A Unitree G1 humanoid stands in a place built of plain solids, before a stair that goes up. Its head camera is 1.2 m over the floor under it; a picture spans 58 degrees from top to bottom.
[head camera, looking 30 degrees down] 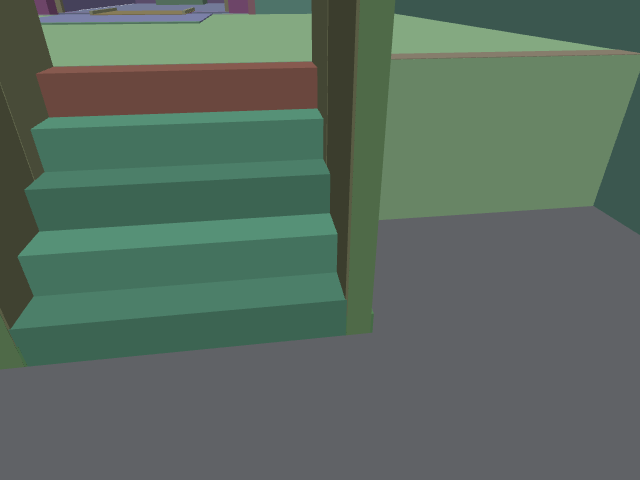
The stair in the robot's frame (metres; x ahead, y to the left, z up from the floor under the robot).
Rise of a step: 0.18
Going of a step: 0.19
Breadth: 1.20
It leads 8 degrees to the left of straight ahead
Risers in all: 5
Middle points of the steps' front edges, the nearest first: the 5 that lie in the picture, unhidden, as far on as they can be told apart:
1.23 0.49 0.18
1.42 0.52 0.36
1.61 0.54 0.54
1.80 0.57 0.72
1.99 0.60 0.90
